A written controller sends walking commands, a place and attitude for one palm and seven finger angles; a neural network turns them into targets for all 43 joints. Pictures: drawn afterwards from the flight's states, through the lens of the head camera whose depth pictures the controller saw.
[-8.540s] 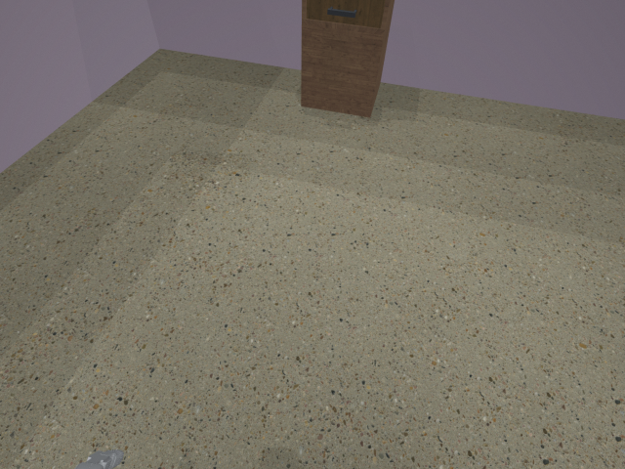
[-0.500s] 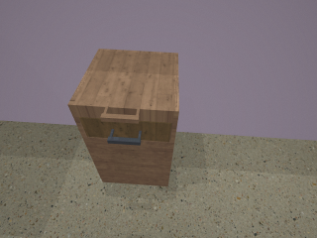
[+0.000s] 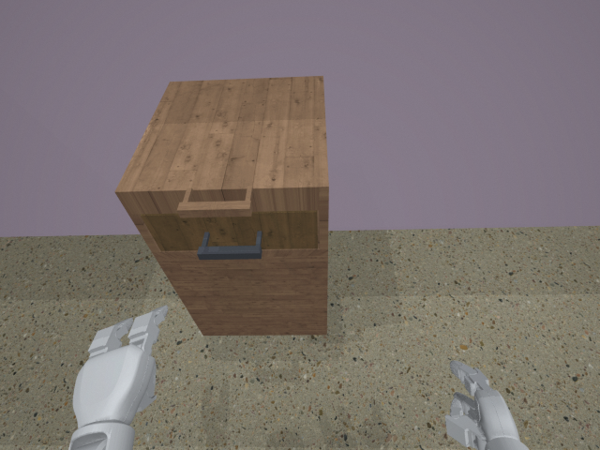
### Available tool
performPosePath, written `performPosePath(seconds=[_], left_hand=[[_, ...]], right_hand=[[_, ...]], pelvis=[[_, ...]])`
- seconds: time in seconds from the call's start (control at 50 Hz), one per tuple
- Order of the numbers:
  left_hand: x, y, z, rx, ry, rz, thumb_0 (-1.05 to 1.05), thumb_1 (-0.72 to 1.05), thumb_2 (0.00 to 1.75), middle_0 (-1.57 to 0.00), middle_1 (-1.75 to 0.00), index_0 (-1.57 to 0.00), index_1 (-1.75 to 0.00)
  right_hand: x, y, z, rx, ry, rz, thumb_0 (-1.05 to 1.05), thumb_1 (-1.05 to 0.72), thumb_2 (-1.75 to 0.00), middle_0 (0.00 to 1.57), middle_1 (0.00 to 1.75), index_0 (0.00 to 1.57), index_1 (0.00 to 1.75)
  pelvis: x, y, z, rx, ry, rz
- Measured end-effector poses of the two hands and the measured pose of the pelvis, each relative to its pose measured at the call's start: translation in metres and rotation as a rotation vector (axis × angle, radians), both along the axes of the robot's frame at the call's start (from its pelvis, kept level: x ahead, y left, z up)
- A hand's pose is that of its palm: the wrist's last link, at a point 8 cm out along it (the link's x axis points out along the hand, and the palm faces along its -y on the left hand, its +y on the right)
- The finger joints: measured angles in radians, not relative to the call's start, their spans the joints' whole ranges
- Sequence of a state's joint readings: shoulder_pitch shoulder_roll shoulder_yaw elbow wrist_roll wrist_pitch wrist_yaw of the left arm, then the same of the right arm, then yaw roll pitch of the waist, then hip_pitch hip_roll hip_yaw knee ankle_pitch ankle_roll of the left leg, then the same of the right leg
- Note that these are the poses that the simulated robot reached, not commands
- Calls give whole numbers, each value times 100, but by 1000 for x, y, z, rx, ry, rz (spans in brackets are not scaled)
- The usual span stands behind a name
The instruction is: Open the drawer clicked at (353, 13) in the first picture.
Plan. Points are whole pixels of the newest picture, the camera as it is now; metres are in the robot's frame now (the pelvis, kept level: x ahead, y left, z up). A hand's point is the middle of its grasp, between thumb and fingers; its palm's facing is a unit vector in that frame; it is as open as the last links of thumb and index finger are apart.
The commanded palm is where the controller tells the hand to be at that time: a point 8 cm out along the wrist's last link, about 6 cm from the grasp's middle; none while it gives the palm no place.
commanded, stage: raise the hand with hooked fingers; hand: left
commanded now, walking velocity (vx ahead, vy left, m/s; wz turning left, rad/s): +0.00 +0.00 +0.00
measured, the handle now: (231, 244) +0.56 +0.21 -0.17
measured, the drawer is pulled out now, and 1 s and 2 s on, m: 0.00 0.00 0.00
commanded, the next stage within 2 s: move the hooked fingers above the handle in 1.60 s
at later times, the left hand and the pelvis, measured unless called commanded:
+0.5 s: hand (137, 368) +0.22 +0.23 +0.01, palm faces -0.02 -0.10 -0.99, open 10.8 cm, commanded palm +0.19 +0.24 +0.07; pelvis +0.01 -0.03 -0.01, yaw +3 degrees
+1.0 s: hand (116, 300) +0.28 +0.26 +0.07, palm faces +0.07 -0.08 -0.99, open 13.5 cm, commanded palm +0.26 +0.26 +0.13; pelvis +0.01 +0.01 +0.02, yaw +3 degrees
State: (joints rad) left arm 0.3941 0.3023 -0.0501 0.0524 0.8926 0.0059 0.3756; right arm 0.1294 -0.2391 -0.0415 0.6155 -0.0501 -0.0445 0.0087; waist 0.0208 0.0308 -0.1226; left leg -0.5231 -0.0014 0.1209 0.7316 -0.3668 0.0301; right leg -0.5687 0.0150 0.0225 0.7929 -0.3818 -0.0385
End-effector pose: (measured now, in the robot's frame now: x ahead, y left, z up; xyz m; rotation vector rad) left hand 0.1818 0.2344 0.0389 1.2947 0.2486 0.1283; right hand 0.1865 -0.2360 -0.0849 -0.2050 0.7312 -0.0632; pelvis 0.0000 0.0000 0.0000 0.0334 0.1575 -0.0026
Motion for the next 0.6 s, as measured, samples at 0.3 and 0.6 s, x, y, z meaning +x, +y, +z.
performPosePath(seconds=[0.3, 0.6], left_hand=[[-27, 9, -8, 228, -130, 32, 0, 38, 68, -26, -63, -26, -62], [24, 4, 36, 181, -65, -90, 0, 4, 53, -28, -85, -28, -85]], right_hand=[[73, 20, -21, -35, -13, 210, 1, -91, -90, 20, 30, 20, 30], [-6, -2, -27, -15, 221, 55, 1, -91, -90, 20, 30, 20, 30]], pelvis=[[-6, -30, -36, -15, 54, 89], [8, -20, 0, -12, 5, 55]])
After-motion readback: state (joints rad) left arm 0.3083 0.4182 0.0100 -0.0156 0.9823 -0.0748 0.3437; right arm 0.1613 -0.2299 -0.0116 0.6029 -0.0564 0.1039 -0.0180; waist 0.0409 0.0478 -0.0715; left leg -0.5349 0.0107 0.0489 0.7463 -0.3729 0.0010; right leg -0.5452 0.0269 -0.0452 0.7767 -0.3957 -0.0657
